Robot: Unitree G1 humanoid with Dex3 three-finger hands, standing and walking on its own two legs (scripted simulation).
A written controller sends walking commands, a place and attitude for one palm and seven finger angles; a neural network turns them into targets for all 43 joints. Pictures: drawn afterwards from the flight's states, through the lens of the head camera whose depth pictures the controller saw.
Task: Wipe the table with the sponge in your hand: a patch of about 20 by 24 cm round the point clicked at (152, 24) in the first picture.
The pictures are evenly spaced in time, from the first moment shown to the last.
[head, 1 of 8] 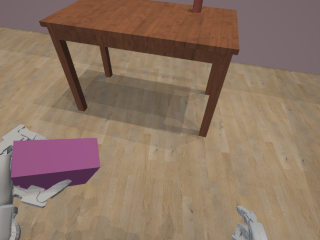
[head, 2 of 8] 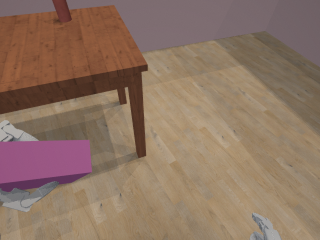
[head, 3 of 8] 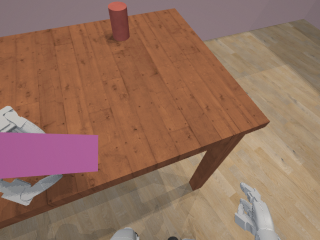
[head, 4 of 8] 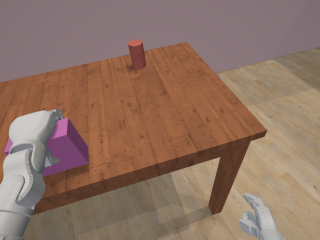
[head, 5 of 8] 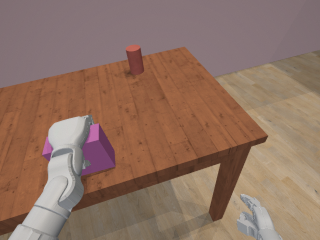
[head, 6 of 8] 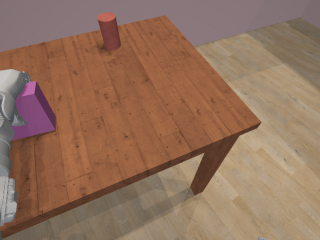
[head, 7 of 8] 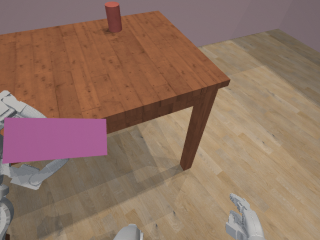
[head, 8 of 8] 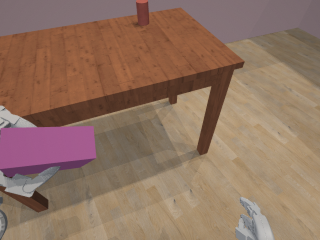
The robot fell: no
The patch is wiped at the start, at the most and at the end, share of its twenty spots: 0.00 0.95 0.95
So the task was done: yes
